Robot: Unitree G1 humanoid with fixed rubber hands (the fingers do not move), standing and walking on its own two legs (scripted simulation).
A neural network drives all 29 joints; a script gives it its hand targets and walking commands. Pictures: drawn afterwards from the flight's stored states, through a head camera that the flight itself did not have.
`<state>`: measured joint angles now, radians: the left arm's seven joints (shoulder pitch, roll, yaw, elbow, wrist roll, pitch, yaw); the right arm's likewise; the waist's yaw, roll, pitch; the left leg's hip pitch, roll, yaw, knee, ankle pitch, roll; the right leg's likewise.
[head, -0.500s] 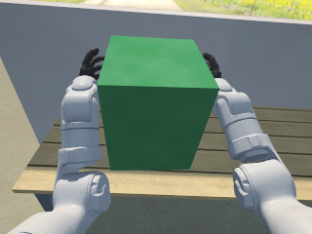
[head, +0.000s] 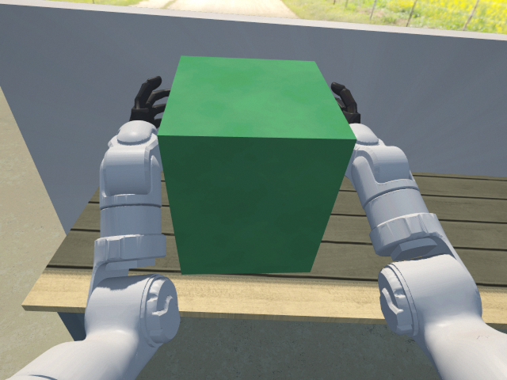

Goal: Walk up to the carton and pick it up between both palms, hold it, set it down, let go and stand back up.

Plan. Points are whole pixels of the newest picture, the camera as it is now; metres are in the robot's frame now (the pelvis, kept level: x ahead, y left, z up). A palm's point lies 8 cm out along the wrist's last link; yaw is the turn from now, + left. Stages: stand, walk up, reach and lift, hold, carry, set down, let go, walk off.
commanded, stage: hold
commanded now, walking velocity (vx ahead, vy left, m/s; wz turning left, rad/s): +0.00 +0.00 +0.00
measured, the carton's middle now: (248, 168) +0.35 +0.01 +0.21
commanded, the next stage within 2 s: none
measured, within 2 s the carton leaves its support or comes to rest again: neither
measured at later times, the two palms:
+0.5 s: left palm (148, 129) +0.37 +0.16 +0.26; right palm (347, 133) +0.38 -0.14 +0.27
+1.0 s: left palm (145, 131) +0.36 +0.16 +0.26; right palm (346, 135) +0.37 -0.14 +0.27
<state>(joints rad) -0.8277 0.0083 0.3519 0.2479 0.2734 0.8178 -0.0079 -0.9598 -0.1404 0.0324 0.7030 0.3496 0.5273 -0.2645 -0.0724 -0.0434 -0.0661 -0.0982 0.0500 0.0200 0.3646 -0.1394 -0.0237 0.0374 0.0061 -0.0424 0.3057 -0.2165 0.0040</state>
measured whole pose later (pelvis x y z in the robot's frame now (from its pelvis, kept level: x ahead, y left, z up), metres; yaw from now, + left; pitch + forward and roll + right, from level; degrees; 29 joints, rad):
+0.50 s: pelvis +0.00 +0.00 +0.00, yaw +0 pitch -7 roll -1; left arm -0.82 0.01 0.34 0.23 0.27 0.83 0.00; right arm -0.96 -0.14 0.05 0.70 0.36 0.52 -0.26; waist -0.08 -0.05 -0.06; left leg -0.09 0.05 0.02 0.37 -0.15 -0.02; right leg 0.04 0.00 -0.04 0.31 -0.22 0.01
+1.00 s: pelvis +0.00 +0.00 +0.00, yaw +0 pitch -8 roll -1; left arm -0.81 0.01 0.36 0.23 0.27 0.83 -0.01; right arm -0.95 -0.13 0.03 0.70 0.35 0.53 -0.27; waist -0.08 -0.05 -0.06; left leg -0.07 0.05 0.02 0.36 -0.15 -0.03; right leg 0.06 0.01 -0.05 0.31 -0.22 0.00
